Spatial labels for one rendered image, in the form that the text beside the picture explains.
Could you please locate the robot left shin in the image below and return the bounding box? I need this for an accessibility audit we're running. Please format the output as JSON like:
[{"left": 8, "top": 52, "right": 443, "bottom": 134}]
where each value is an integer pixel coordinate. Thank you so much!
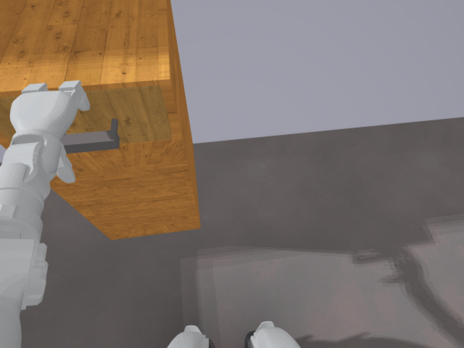
[{"left": 184, "top": 326, "right": 202, "bottom": 335}]

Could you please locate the robot left upper arm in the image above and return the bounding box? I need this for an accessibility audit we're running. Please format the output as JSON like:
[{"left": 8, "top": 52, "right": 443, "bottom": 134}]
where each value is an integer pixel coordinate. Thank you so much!
[{"left": 0, "top": 239, "right": 48, "bottom": 348}]

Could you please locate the cabinet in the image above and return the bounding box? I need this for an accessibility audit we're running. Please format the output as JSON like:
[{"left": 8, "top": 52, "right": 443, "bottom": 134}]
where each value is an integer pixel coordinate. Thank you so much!
[{"left": 0, "top": 0, "right": 201, "bottom": 240}]

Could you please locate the robot left forearm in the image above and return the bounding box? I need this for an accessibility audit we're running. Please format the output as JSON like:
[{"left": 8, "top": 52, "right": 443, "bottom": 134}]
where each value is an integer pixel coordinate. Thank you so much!
[{"left": 0, "top": 130, "right": 62, "bottom": 243}]

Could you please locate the drawer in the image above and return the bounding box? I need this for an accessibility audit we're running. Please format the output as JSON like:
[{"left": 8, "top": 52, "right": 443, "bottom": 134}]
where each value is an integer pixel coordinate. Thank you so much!
[{"left": 0, "top": 85, "right": 172, "bottom": 144}]

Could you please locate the left robot hand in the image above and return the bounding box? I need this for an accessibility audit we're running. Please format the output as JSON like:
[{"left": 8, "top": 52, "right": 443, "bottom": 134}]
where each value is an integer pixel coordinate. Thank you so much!
[{"left": 10, "top": 80, "right": 90, "bottom": 183}]

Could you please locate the robot right thigh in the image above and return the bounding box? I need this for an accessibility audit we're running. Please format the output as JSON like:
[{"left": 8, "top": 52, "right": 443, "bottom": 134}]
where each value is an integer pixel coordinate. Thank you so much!
[{"left": 251, "top": 327, "right": 301, "bottom": 348}]

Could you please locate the handle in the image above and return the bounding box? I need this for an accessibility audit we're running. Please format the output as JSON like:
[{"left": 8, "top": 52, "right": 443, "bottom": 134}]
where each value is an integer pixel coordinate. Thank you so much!
[{"left": 60, "top": 119, "right": 120, "bottom": 154}]

